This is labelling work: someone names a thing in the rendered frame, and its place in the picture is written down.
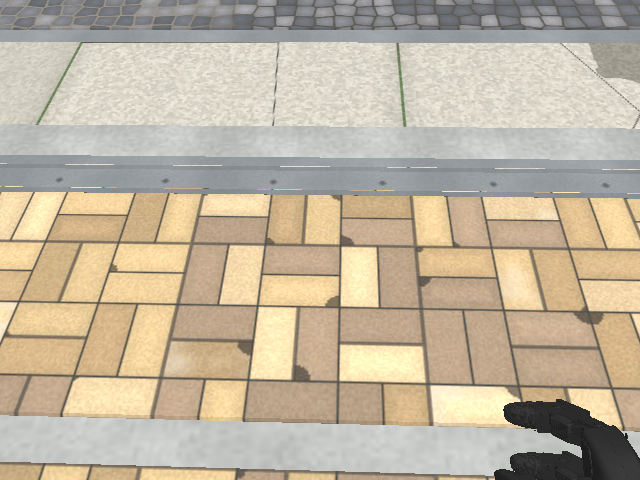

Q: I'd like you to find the right robot hand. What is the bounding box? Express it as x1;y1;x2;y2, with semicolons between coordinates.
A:
494;399;640;480

